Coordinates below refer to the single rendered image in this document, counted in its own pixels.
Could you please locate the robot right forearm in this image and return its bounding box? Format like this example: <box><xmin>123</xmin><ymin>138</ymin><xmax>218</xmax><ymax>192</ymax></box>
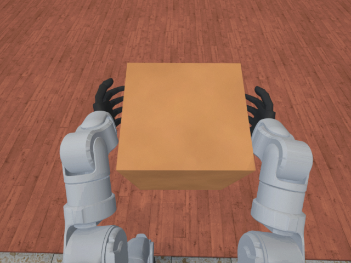
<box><xmin>251</xmin><ymin>118</ymin><xmax>313</xmax><ymax>263</ymax></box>

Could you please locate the robot left forearm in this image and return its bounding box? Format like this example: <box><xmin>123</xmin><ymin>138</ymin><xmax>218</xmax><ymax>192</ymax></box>
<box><xmin>60</xmin><ymin>111</ymin><xmax>118</xmax><ymax>263</ymax></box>

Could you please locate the robot left thigh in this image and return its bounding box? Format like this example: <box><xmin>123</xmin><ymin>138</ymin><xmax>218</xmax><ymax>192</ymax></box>
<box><xmin>127</xmin><ymin>237</ymin><xmax>154</xmax><ymax>263</ymax></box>

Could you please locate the robot left hand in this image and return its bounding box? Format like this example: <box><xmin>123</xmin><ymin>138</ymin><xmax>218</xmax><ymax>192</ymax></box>
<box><xmin>93</xmin><ymin>78</ymin><xmax>124</xmax><ymax>127</ymax></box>

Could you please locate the right robot upper arm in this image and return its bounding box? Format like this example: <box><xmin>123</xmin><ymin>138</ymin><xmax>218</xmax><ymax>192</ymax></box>
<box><xmin>237</xmin><ymin>231</ymin><xmax>304</xmax><ymax>263</ymax></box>

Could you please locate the robot left shin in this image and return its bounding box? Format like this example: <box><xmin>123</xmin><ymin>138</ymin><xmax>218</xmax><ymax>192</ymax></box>
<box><xmin>136</xmin><ymin>233</ymin><xmax>147</xmax><ymax>238</ymax></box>

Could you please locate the robot right hand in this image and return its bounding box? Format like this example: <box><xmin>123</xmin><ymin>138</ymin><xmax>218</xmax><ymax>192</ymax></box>
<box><xmin>245</xmin><ymin>86</ymin><xmax>276</xmax><ymax>136</ymax></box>

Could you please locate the carton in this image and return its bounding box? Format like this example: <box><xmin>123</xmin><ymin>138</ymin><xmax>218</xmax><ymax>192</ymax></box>
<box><xmin>116</xmin><ymin>63</ymin><xmax>256</xmax><ymax>190</ymax></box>

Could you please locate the left robot upper arm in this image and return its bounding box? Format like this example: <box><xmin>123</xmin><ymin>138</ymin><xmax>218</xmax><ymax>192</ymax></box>
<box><xmin>64</xmin><ymin>225</ymin><xmax>128</xmax><ymax>263</ymax></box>

